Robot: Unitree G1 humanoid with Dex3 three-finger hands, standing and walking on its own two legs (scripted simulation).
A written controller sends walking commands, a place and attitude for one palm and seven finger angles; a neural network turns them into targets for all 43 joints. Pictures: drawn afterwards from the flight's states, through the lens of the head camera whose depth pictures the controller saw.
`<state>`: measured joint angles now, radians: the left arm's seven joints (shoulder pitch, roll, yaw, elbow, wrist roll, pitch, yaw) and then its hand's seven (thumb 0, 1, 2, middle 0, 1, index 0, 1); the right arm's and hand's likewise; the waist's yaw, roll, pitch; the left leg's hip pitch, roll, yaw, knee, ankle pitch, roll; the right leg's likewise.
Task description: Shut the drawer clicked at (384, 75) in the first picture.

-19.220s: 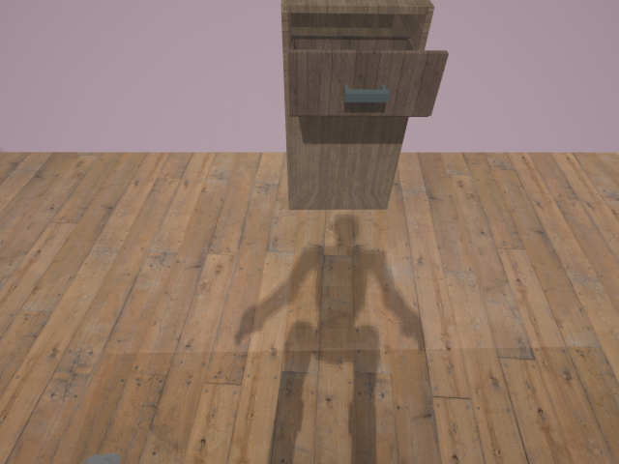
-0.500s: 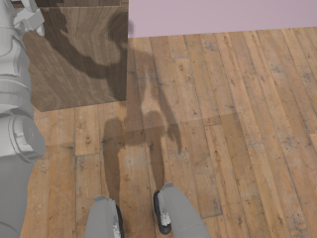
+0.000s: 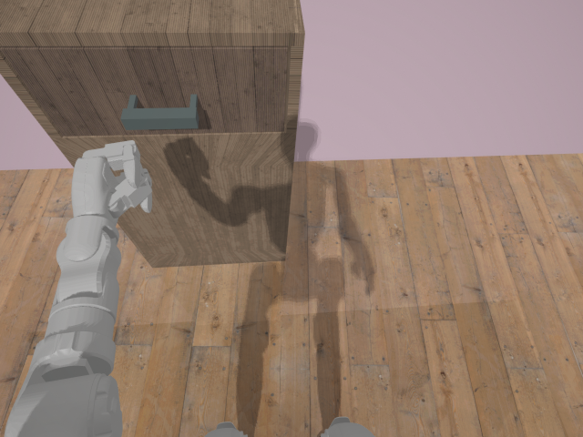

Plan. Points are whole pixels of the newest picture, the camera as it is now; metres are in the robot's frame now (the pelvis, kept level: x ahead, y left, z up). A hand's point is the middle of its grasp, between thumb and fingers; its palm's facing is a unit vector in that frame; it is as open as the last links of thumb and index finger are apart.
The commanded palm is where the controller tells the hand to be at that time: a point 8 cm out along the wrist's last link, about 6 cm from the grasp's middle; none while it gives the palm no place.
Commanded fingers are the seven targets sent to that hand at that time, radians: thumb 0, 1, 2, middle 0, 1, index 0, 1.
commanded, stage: draw the hand back to the body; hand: left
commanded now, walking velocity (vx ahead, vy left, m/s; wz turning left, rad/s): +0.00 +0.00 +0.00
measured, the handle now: (162, 109) +0.62 +0.20 +0.02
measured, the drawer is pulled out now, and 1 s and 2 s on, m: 0.00 0.00 0.00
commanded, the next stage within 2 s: step back with the hand held close in 1.06 s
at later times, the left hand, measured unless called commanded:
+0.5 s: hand (48, 288) +0.27 +0.22 +0.14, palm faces +0.29 -0.92 -0.27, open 3.3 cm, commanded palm +0.22 +0.26 +0.16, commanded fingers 0.00 0.90 0.90 -1.40 -1.60 -1.40 -1.60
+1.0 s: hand out of the picture +0.14 +0.24 +0.21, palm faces +0.45 -0.79 -0.42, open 3.3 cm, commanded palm +0.10 +0.27 +0.22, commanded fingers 0.00 0.90 0.90 -1.40 -1.60 -1.40 -1.60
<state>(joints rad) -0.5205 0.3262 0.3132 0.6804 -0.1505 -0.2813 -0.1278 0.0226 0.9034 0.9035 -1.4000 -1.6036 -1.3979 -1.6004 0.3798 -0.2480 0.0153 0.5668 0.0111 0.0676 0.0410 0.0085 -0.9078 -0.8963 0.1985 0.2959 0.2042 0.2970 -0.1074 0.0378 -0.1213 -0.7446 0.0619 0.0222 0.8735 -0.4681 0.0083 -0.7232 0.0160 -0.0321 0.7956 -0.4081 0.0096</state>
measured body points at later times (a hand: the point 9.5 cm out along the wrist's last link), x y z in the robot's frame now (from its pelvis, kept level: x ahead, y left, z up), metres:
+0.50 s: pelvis -0.01 +0.00 +0.04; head -0.01 -0.02 +0.49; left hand +0.25 +0.27 +0.16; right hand +0.19 -0.22 -0.04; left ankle -0.04 +0.11 -0.70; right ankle -0.03 -0.13 -0.70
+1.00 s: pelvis -0.02 -0.01 +0.05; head -0.04 -0.04 +0.49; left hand +0.11 +0.28 +0.23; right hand +0.17 -0.22 -0.04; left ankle -0.04 +0.11 -0.70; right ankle -0.03 -0.13 -0.70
